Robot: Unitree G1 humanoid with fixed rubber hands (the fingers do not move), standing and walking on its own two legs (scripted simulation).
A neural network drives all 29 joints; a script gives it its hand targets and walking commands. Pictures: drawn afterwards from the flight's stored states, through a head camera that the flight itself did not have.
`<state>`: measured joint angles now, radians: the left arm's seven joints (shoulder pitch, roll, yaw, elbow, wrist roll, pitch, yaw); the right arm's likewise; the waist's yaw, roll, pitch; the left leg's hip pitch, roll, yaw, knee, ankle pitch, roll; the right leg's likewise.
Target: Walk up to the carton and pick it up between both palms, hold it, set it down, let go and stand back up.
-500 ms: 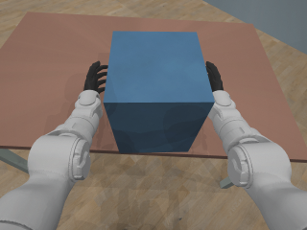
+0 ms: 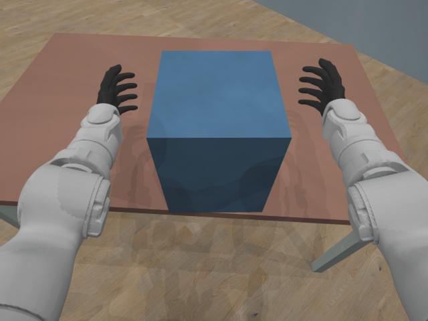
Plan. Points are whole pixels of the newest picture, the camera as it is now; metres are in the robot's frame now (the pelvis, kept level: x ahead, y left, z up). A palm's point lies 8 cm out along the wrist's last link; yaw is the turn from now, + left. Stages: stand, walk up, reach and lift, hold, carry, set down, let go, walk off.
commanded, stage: set down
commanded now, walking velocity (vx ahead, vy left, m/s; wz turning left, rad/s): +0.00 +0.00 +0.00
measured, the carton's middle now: (216, 138) +0.49 +0.02 +0.03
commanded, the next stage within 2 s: none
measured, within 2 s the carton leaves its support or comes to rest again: neither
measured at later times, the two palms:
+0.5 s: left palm (99, 79) +0.47 +0.21 +0.19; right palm (334, 76) +0.48 -0.18 +0.20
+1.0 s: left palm (104, 145) +0.41 +0.22 +0.09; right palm (322, 139) +0.42 -0.18 +0.10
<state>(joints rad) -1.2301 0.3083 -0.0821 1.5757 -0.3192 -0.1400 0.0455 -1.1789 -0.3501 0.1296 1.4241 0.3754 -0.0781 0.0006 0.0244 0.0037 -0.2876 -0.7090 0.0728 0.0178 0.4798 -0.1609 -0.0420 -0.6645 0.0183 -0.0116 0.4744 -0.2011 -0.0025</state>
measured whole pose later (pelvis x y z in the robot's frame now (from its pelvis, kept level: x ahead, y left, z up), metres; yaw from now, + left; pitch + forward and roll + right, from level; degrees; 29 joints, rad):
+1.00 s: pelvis -0.01 +0.00 +0.01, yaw +1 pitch +16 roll -1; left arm -0.87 0.27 -0.01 1.18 -0.25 -0.07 0.07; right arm -0.87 -0.30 0.12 1.16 0.41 -0.08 -0.04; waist 0.03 0.00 -0.22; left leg -0.58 0.07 0.01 0.43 -0.13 -0.04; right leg -0.52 0.02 -0.02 0.42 -0.17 0.00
